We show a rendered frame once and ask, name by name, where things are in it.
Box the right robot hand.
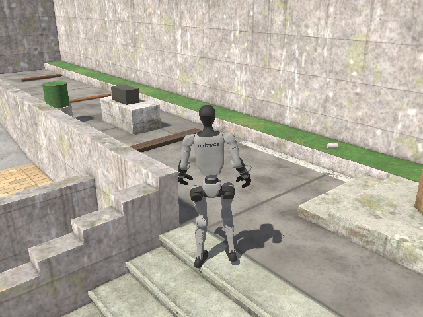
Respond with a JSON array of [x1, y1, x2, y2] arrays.
[[236, 174, 251, 188]]

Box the robot torso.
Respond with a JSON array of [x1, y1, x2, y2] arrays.
[[194, 132, 224, 198]]

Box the right robot upper arm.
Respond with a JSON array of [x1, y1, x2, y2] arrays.
[[222, 133, 242, 168]]

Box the left robot hand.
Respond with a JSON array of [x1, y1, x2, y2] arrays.
[[178, 174, 193, 185]]

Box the left robot upper arm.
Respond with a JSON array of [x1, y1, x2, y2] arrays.
[[180, 134, 195, 170]]

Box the robot right thigh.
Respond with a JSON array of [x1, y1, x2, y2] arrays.
[[221, 182, 235, 221]]

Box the robot left forearm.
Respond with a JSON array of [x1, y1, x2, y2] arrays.
[[178, 161, 187, 178]]

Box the robot right forearm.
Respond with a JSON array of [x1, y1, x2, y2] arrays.
[[236, 158, 249, 179]]

